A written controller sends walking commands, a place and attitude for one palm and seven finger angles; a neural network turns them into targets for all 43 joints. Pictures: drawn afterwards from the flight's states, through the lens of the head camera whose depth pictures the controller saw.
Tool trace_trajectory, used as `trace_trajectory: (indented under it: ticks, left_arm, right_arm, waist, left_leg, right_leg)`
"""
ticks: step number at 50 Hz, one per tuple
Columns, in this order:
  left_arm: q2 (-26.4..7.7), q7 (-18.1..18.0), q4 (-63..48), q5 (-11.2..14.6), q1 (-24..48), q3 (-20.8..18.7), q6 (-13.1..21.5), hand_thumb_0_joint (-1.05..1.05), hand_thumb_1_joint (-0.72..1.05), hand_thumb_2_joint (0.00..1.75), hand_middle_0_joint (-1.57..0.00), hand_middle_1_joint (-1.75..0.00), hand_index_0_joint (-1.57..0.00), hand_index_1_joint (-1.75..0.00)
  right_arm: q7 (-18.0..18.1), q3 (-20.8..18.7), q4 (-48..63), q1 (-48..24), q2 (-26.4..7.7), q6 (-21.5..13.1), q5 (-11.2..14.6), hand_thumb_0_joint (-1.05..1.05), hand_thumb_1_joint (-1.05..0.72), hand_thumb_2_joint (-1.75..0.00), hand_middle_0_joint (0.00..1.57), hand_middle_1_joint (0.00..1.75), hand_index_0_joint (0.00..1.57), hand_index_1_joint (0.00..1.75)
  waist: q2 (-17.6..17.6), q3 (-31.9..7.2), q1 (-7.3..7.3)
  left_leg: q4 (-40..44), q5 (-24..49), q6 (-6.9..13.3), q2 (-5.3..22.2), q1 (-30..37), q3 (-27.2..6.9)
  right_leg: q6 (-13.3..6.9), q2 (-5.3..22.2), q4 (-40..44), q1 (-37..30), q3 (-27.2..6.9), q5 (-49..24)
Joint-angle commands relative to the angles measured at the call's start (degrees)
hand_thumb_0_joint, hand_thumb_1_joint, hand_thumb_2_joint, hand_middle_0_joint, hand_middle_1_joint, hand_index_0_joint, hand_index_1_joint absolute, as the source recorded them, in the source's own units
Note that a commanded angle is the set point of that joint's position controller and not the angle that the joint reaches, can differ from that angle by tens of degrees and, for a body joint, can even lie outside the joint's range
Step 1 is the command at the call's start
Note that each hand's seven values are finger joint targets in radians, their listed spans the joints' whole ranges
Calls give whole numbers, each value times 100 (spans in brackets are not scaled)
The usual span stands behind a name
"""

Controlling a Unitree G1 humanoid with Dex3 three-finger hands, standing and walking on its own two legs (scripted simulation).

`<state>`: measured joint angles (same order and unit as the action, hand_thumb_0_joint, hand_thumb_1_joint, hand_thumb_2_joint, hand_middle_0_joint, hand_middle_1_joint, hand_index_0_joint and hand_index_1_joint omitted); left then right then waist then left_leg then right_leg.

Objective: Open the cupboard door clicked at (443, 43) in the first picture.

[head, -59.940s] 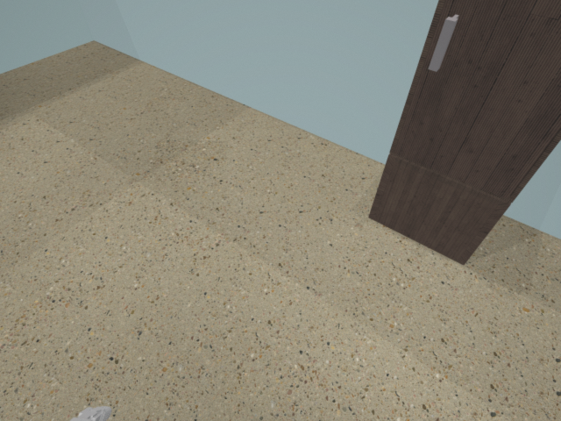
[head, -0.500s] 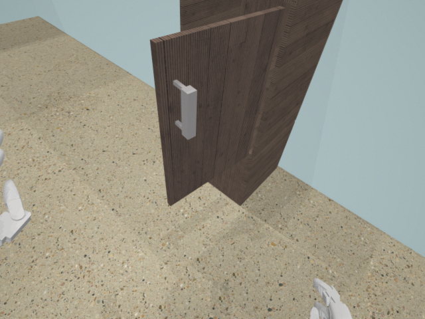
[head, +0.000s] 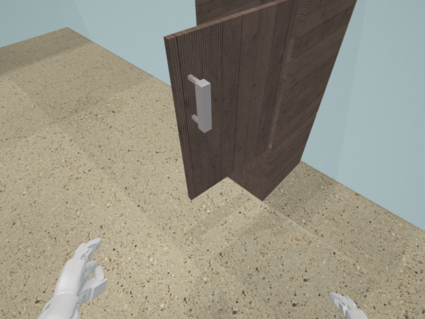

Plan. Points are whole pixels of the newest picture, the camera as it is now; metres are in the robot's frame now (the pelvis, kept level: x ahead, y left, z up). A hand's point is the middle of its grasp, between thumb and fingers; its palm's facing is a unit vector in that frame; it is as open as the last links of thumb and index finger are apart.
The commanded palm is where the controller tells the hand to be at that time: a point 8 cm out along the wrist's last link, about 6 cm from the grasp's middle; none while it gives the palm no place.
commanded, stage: let the arm hang, fingers relaxed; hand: left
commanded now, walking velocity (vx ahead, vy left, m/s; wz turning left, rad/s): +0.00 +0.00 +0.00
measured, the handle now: (198, 103) +0.58 +0.06 +0.09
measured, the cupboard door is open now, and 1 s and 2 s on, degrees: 82 82 82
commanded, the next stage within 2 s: look to check the result in 0.94 s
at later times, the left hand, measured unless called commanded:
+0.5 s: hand out of the picture -0.05 +0.18 -0.16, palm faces +0.03 -0.97 -0.25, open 7.3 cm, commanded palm none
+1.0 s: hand out of the picture +0.01 +0.17 -0.16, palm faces +0.03 -0.98 -0.21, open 7.4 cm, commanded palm none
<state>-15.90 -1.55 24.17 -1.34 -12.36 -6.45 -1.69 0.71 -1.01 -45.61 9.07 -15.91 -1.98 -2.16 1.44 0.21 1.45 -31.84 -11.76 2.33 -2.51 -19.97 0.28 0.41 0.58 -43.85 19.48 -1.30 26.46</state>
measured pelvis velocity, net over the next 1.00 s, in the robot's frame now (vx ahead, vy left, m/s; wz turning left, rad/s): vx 0.00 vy -0.02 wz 0.01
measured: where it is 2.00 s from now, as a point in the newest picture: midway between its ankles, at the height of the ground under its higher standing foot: outside the picture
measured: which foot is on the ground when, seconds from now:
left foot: down 0.00-1.00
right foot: down 0.00-1.00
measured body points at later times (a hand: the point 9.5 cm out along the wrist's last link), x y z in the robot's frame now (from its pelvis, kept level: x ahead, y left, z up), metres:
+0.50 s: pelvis -0.01 -0.01 +0.01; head +0.01 -0.02 +0.46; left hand -0.05 +0.23 -0.14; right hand -0.04 -0.22 -0.16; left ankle +0.05 +0.10 -0.73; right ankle +0.00 -0.12 -0.73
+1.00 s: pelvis +0.00 -0.02 +0.01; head +0.02 -0.02 +0.46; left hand +0.01 +0.22 -0.14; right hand +0.00 -0.24 -0.15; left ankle +0.05 +0.10 -0.73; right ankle +0.00 -0.12 -0.73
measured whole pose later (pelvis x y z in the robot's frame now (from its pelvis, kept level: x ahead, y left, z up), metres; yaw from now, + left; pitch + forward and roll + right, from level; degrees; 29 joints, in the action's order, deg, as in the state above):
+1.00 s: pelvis +0.00 -0.02 +0.01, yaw +0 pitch -2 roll +0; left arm -9.3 -1.5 65.0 -0.5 -13.8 -0.8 0.2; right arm 1.5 -1.0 -65.0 14.3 -9.0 0.9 -1.2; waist 1.0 3.5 0.7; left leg -24.1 -8.3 0.2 -0.6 -13.9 -1.2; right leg -1.1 -1.3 -25.2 9.7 -0.2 13.6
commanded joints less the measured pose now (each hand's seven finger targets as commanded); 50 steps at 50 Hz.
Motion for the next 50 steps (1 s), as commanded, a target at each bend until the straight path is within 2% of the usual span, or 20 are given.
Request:
trace_trajectory:
  ticks: [1,2,3,4,5,6,7,8,9,11,13,17,22,26,32,42,43,45,50]
  left_arm:
    - [-690,83,1154,-35,-435,241,178,0,90,90,-20,-30,-20,-30]
    - [-801,97,1454,-22,-176,308,150,0,90,90,-20,-30,-20,-30]
    - [-788,92,1705,-4,32,368,161,0,90,90,-20,-30,-20,-30]
    - [-645,75,2003,22,178,426,180,0,90,90,-20,-30,-20,-30]
    - [-504,63,2267,47,225,461,189,0,90,90,-20,-30,-20,-30]
    - [-402,56,2520,66,181,486,195,0,90,90,-20,-30,-20,-30]
    - [-186,36,2664,53,20,388,202,0,90,90,-20,-30,-20,-30]
    - [-198,25,2867,75,-136,411,195,0,90,90,-20,-30,-20,-30]
    - [-176,25,3053,88,-258,428,183,0,90,90,-20,-30,-20,-30]
    - [-132,26,3367,92,-409,447,181,0,90,90,-20,-30,-20,-30]
    - [-69,13,3596,95,-509,476,198,0,90,90,-20,-30,-20,-30]
    - [-8,-16,3861,99,-606,509,191,0,90,90,-20,-30,-20,-30]
    - [54,-43,4020,99,-762,508,187,0,90,90,-20,-30,-20,-30]
    - [98,-56,4072,90,-781,501,180,0,90,90,-20,-30,-20,-30]
    - [118,-60,4030,73,-727,477,181,0,90,90,-20,-30,-20,-30]
    - [36,-43,3945,72,-516,434,237,0,90,90,-20,-30,-20,-30]
    - [19,-43,3936,75,-516,428,247,0,90,90,-20,-30,-20,-30]
    - [-2,-35,3931,79,-457,432,240,0,90,90,-20,-30,-20,-30]
    - [-104,-31,3913,88,-352,421,261,0,90,90,-20,-30,-20,-30]
  right_arm:
    - [-34,-71,163,-167,-328,107,107,0,-90,-90,20,30,20,30]
    - [-78,-44,-7,18,-245,174,96,0,-90,-90,20,30,20,30]
    - [-67,-39,-182,154,-212,241,72,0,-90,-90,20,30,20,30]
    - [-39,-32,-401,228,-152,271,65,0,-90,-90,20,30,20,30]
    - [-16,-33,-591,340,-151,270,72,0,-90,-90,20,30,20,30]
    - [7,-21,-772,452,-109,256,81,0,-90,-90,20,30,20,30]
    - [33,-49,-882,498,-42,243,43,0,-90,-90,20,30,20,30]
    - [48,-44,-956,448,-82,238,56,0,-90,-90,20,30,20,30]
    - [60,-31,-1061,440,-40,233,60,0,-90,-90,20,30,20,30]
    - [82,-37,-1237,538,-46,228,82,0,-90,-90,20,30,20,30]
    - [96,-68,-1385,665,-38,231,106,0,-90,-90,20,30,20,30]
    - [111,-63,-1665,923,106,265,113,0,-90,-90,20,30,20,30]
    - [123,-52,-1804,1043,200,271,110,0,-90,-90,20,30,20,30]
    - [121,-44,-1860,1041,250,273,101,0,-90,-90,20,30,20,30]
    - [111,-54,-1858,1011,279,274,82,0,-90,-90,20,30,20,30]
    - [111,-74,-1789,865,219,227,82,0,-90,-90,20,30,20,30]
    - [116,-84,-1761,842,169,228,89,0,-90,-90,20,30,20,30]
    - [112,-75,-1778,819,158,226,82,0,-90,-90,20,30,20,30]
    - [117,-85,-1774,734,36,198,88,0,-90,-90,20,30,20,30]
  waist:
    - [-382,-207,-225]
    - [-113,96,-20]
    - [-275,94,57]
    - [-662,127,90]
    - [-591,162,118]
    - [-282,109,140]
    - [336,23,87]
    - [791,28,-9]
    - [877,16,-75]
    - [489,30,-132]
    - [72,95,-140]
    - [-193,282,-81]
    - [-259,323,-80]
    - [-128,468,-86]
    - [-120,647,-73]
    - [-53,521,-68]
    - [-173,519,-82]
    - [-132,520,-70]
    - [-91,323,-81]
  left_leg:
    - [524,-241,-33,462,-201,-606]
    - [490,-743,-130,278,185,-408]
    - [270,-639,-153,207,578,-274]
    - [139,-322,-164,226,776,-253]
    - [172,-120,-169,298,991,-282]
    - [342,24,-165,373,1134,-373]
    - [617,58,-130,494,1083,-536]
    - [898,26,-85,620,892,-708]
    - [1141,-168,-47,699,655,-835]
    - [1341,-391,-33,742,481,-894]
    - [1332,-300,-16,736,594,-830]
    - [1299,-262,-30,690,751,-707]
    - [1300,-248,-23,681,780,-671]
    - [1339,-349,-30,674,732,-666]
    - [1355,-499,-48,640,619,-655]
    - [1235,-95,-77,622,732,-586]
    - [1193,-55,-72,636,776,-564]
    - [1201,-17,-81,630,792,-572]
    - [1207,281,-72,685,900,-609]
  right_leg:
    - [-311,757,2347,-876,-1004,-770]
    - [-527,1073,2692,-152,-1258,-54]
    - [-572,959,2874,218,-1200,284]
    - [-569,839,2923,298,-1098,124]
    - [-571,777,2899,390,-954,-29]
    - [-531,673,2794,348,-819,-186]
    - [-478,552,2623,117,-661,-404]
    - [-412,413,2473,-177,-536,-675]
    - [-378,347,2373,-507,-429,-904]
    - [-356,309,2329,-800,-336,-1062]
    - [-365,338,2432,-760,-308,-1064]
    - [-346,378,2558,-515,-320,-814]
    - [-347,372,2560,-450,-342,-695]
    - [-336,377,2547,-333,-344,-591]
    - [-333,372,2591,-186,-410,-369]
    - [-351,440,2662,-330,-473,-674]
    - [-355,429,2678,-323,-440,-680]
    - [-349,453,2699,-345,-450,-694]
    - [-348,454,2640,-579,-421,-1044]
